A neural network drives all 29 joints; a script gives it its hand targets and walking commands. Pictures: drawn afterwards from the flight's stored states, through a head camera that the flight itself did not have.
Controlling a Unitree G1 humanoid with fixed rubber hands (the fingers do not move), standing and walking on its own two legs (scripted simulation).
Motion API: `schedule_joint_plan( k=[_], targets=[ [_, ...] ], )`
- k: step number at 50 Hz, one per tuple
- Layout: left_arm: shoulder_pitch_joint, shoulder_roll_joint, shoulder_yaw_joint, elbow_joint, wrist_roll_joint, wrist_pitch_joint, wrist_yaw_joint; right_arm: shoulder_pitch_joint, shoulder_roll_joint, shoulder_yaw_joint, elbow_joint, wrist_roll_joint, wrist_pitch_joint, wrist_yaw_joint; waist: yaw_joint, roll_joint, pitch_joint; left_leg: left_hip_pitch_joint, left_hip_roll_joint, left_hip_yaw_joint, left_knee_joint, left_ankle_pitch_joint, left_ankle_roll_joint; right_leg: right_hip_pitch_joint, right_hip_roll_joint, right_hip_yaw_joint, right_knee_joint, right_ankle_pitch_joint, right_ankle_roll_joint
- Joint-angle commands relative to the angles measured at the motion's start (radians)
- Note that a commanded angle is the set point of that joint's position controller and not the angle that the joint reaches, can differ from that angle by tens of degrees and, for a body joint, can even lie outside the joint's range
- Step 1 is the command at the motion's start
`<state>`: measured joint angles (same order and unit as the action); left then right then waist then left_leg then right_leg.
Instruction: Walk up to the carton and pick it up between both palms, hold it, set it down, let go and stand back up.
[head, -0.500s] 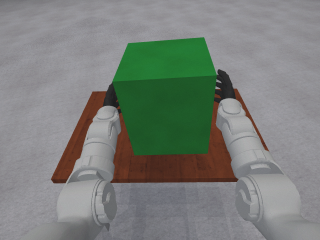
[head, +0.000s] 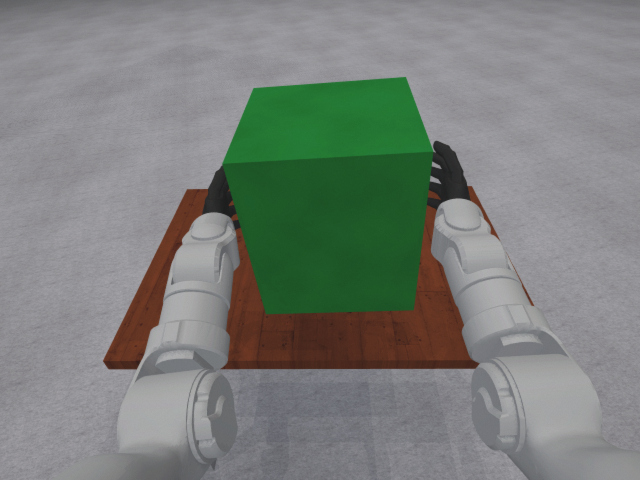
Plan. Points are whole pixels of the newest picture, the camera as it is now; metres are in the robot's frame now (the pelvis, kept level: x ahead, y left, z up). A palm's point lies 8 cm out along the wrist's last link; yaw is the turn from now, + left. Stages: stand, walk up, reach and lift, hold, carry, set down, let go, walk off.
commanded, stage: reach and lift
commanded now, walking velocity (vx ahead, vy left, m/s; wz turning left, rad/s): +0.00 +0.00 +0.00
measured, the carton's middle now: (333, 199) +0.44 +0.00 +0.17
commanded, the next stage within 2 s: hold in 0.34 s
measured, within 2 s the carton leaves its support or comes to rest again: neither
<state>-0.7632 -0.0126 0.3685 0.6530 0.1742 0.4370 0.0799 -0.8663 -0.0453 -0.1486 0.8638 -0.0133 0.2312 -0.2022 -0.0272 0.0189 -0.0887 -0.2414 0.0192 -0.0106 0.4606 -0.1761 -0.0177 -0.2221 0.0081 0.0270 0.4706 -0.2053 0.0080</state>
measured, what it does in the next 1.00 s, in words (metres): stands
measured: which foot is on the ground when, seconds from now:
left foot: down 0.00-1.00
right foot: down 0.00-1.00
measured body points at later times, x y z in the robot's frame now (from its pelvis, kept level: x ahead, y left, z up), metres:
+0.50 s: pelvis +0.00 +0.00 +0.00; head -0.06 +0.00 +0.45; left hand +0.39 +0.15 +0.19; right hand +0.40 -0.15 +0.21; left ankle +0.05 +0.13 -0.74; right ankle +0.03 -0.12 -0.74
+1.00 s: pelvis -0.01 +0.00 +0.00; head -0.08 +0.00 +0.44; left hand +0.38 +0.15 +0.20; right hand +0.39 -0.15 +0.22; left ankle +0.05 +0.13 -0.74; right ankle +0.03 -0.12 -0.74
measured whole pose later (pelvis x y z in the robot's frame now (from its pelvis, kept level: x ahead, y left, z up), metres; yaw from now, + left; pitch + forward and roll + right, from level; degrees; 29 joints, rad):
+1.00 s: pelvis -0.01 +0.00 +0.00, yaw +0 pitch -6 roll +0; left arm -0.76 -0.02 0.36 0.51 0.23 0.60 0.05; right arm -0.86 -0.05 -0.14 0.77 0.01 0.33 -0.20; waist -0.03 0.01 -0.07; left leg -0.18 0.02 -0.01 0.46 -0.17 -0.02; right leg -0.16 0.01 0.03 0.47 -0.20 0.01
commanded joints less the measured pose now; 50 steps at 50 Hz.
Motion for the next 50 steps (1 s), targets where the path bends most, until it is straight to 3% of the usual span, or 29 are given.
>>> schedule_joint_plan(
  k=[1,2,3,6,7,10,12,15,16,17,19,20,21,22,23,25,26,27,29,31,33,37,38,39,42,46,47,49,50],
  targets=[
    [-0.838,-0.543,-0.351,-0.208,-0.030,-0.032,-0.210,-0.761,0.685,0.252,-0.225,0.159,-0.036,0.145,-0.011,-0.069,-0.421,0.224,-0.079,0.031,-0.149,0.098,0.010,0.276,0.048,-0.073,-0.194,0.151,0.038],
    [-0.799,-0.527,-0.330,-0.215,-0.015,-0.033,-0.211,-0.736,0.709,0.266,-0.227,0.157,-0.029,0.137,-0.007,-0.107,-0.416,0.220,-0.091,0.040,-0.149,0.123,0.020,0.309,0.047,-0.069,-0.195,0.204,0.052],
    [-0.842,-0.526,-0.344,-0.221,-0.032,-0.038,-0.209,-0.760,0.697,0.252,-0.233,0.159,-0.030,0.141,-0.015,-0.088,-0.437,0.214,-0.083,0.036,-0.154,0.083,0.016,0.283,0.047,-0.071,-0.202,0.147,0.042],
    [-0.830,-0.547,-0.374,-0.272,-0.029,-0.034,-0.199,-0.737,0.704,0.287,-0.257,0.184,-0.035,0.136,-0.009,-0.042,-0.466,0.246,-0.090,0.034,-0.132,0.177,0.005,0.306,0.049,-0.071,-0.178,0.245,0.041],
    [-0.765,-0.556,-0.382,-0.245,-0.027,-0.015,-0.201,-0.752,0.694,0.309,-0.310,0.197,-0.035,0.131,-0.006,-0.065,-0.487,0.248,-0.089,0.033,-0.119,0.212,0.006,0.325,0.057,-0.070,-0.178,0.278,0.041],
    [-0.787,-0.535,-0.352,-0.254,-0.004,0.000,-0.207,-0.705,0.684,0.283,-0.231,0.197,-0.012,0.127,-0.019,-0.050,-0.399,0.256,-0.087,0.035,-0.131,0.171,0.008,0.301,0.051,-0.071,-0.188,0.221,0.047],
    [-0.806,-0.506,-0.316,-0.232,0.017,0.012,-0.218,-0.701,0.675,0.258,-0.190,0.175,0.002,0.132,-0.012,-0.075,-0.369,0.219,-0.085,0.034,-0.151,0.079,0.021,0.279,0.048,-0.071,-0.199,0.119,0.043],
    [-0.813,-0.543,-0.351,-0.249,-0.017,0.019,-0.216,-0.736,0.673,0.258,-0.248,0.191,-0.008,0.133,-0.018,-0.052,-0.397,0.237,-0.082,0.032,-0.146,0.127,0.013,0.283,0.048,-0.070,-0.196,0.165,0.042],
    [-0.784,-0.528,-0.355,-0.288,-0.022,0.014,-0.217,-0.719,0.675,0.285,-0.264,0.198,-0.004,0.130,-0.015,-0.071,-0.420,0.250,-0.090,0.033,-0.138,0.177,0.009,0.317,0.055,-0.071,-0.189,0.227,0.041],
    [-0.834,-0.548,-0.373,-0.331,-0.021,0.006,-0.209,-0.712,0.674,0.280,-0.253,0.196,-0.004,0.131,-0.034,-0.033,-0.460,0.268,-0.086,0.030,-0.137,0.192,-0.003,0.309,0.059,-0.076,-0.186,0.221,0.040],
    [-0.783,-0.538,-0.373,-0.272,-0.029,0.025,-0.217,-0.753,0.672,0.288,-0.297,0.193,-0.008,0.126,-0.029,-0.061,-0.425,0.254,-0.086,0.037,-0.126,0.186,0.010,0.314,0.053,-0.071,-0.196,0.227,0.044],
    [-0.792,-0.555,-0.391,-0.287,-0.018,0.029,-0.215,-0.753,0.670,0.293,-0.303,0.205,-0.006,0.125,-0.032,-0.044,-0.433,0.259,-0.084,0.031,-0.133,0.172,0.003,0.303,0.056,-0.079,-0.189,0.211,0.046],
    [-0.789,-0.553,-0.415,-0.352,-0.045,0.024,-0.211,-0.765,0.695,0.328,-0.384,0.221,-0.010,0.115,-0.027,-0.063,-0.512,0.273,-0.096,0.037,-0.110,0.242,0.006,0.354,0.056,-0.077,-0.181,0.299,0.050],
    [-0.820,-0.545,-0.401,-0.373,-0.034,0.023,-0.203,-0.759,0.707,0.357,-0.358,0.244,0.002,0.116,-0.009,-0.064,-0.495,0.278,-0.096,0.032,-0.113,0.230,0.012,0.339,0.056,-0.073,-0.177,0.289,0.052],
    [-0.790,-0.526,-0.371,-0.290,-0.011,0.033,-0.208,-0.711,0.668,0.310,-0.260,0.202,0.022,0.117,-0.031,-0.086,-0.400,0.257,-0.086,0.026,-0.133,0.174,0.012,0.301,0.056,-0.077,-0.192,0.223,0.049],
    [-0.769,-0.512,-0.337,-0.317,0.016,0.064,-0.222,-0.650,0.647,0.291,-0.226,0.203,0.041,0.119,-0.031,-0.066,-0.346,0.238,-0.081,0.036,-0.159,0.123,0.014,0.305,0.051,-0.073,-0.201,0.161,0.039],
    [-0.772,-0.522,-0.341,-0.300,0.012,0.067,-0.226,-0.694,0.651,0.293,-0.264,0.202,0.033,0.122,-0.030,-0.081,-0.338,0.234,-0.083,0.029,-0.161,0.109,0.019,0.296,0.053,-0.074,-0.204,0.152,0.044],
    [-0.749,-0.556,-0.381,-0.338,-0.014,0.077,-0.225,-0.715,0.645,0.298,-0.328,0.213,0.027,0.116,-0.048,-0.054,-0.390,0.267,-0.080,0.028,-0.138,0.197,0.008,0.316,0.056,-0.075,-0.192,0.224,0.044],
    [-0.770,-0.535,-0.375,-0.322,-0.010,0.078,-0.224,-0.751,0.668,0.324,-0.338,0.226,0.030,0.111,-0.023,-0.065,-0.416,0.254,-0.090,0.035,-0.136,0.154,0.019,0.334,0.050,-0.064,-0.195,0.203,0.046],
    [-0.781,-0.527,-0.380,-0.400,-0.012,0.078,-0.225,-0.683,0.681,0.331,-0.323,0.236,0.042,0.111,-0.031,-0.059,-0.428,0.273,-0.087,0.032,-0.131,0.208,0.019,0.345,0.051,-0.064,-0.184,0.266,0.049],
    [-0.775,-0.543,-0.387,-0.379,-0.012,0.090,-0.225,-0.729,0.662,0.330,-0.353,0.242,0.042,0.110,-0.037,-0.043,-0.403,0.257,-0.092,0.033,-0.135,0.192,0.013,0.330,0.055,-0.068,-0.194,0.232,0.046],
    [-0.761,-0.520,-0.357,-0.350,0.008,0.110,-0.246,-0.667,0.644,0.298,-0.274,0.210,0.074,0.110,-0.051,-0.068,-0.305,0.232,-0.082,0.034,-0.158,0.098,0.024,0.308,0.046,-0.063,-0.206,0.153,0.041],
    [-0.760,-0.503,-0.351,-0.324,0.003,0.115,-0.252,-0.671,0.644,0.289,-0.285,0.204,0.076,0.115,-0.052,-0.100,-0.276,0.209,-0.083,0.031,-0.173,0.062,0.030,0.305,0.043,-0.067,-0.213,0.135,0.044],
    [-0.759,-0.521,-0.339,-0.319,0.010,0.121,-0.256,-0.693,0.636,0.265,-0.293,0.204,0.072,0.115,-0.048,-0.080,-0.296,0.206,-0.083,0.037,-0.180,0.033,0.027,0.291,0.041,-0.062,-0.221,0.083,0.036],
    [-0.812,-0.539,-0.382,-0.386,-0.001,0.113,-0.251,-0.704,0.643,0.268,-0.286,0.197,0.062,0.122,-0.057,-0.050,-0.328,0.215,-0.076,0.038,-0.169,0.072,0.009,0.317,0.049,-0.070,-0.201,0.122,0.033],
    [-0.821,-0.534,-0.383,-0.358,-0.027,0.102,-0.248,-0.780,0.662,0.281,-0.357,0.198,0.051,0.127,-0.039,-0.087,-0.377,0.212,-0.078,0.036,-0.162,0.065,0.027,0.288,0.049,-0.068,-0.203,0.102,0.039],
    [-0.826,-0.543,-0.395,-0.382,-0.030,0.099,-0.243,-0.738,0.659,0.280,-0.339,0.195,0.051,0.125,-0.059,-0.067,-0.368,0.218,-0.082,0.040,-0.166,0.058,0.019,0.291,0.050,-0.071,-0.207,0.106,0.038],
    [-0.806,-0.519,-0.338,-0.326,0.021,0.113,-0.244,-0.689,0.638,0.256,-0.253,0.193,0.070,0.130,-0.044,-0.048,-0.289,0.199,-0.085,0.039,-0.181,0.021,0.023,0.271,0.045,-0.063,-0.215,0.059,0.034],
    [-0.835,-0.529,-0.372,-0.382,-0.012,0.103,-0.245,-0.708,0.647,0.262,-0.275,0.195,0.062,0.134,-0.049,-0.061,-0.332,0.219,-0.076,0.031,-0.170,0.060,0.020,0.282,0.046,-0.065,-0.209,0.099,0.031]
  ],
)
